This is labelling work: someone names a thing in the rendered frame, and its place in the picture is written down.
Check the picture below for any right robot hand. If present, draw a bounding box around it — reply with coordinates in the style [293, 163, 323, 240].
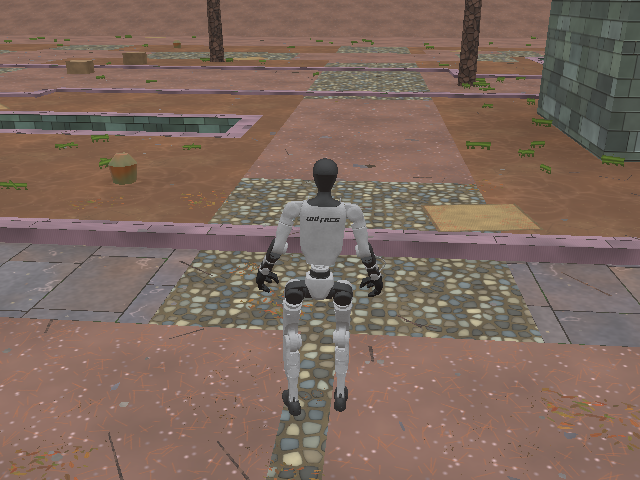
[360, 276, 383, 297]

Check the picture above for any left robot thigh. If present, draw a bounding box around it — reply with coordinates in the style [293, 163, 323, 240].
[282, 279, 306, 352]

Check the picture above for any right robot forearm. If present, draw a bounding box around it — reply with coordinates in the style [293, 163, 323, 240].
[361, 242, 381, 281]

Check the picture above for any right robot upper arm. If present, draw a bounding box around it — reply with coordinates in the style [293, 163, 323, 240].
[344, 203, 371, 258]

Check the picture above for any left robot forearm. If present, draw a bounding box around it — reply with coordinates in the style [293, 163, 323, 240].
[259, 238, 281, 275]

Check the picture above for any left robot upper arm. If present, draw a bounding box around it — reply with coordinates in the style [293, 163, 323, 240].
[271, 201, 303, 255]

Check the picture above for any left robot hand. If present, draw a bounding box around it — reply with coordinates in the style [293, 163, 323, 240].
[256, 269, 279, 293]

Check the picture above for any robot left shin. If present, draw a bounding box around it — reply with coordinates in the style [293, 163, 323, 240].
[283, 335, 300, 402]

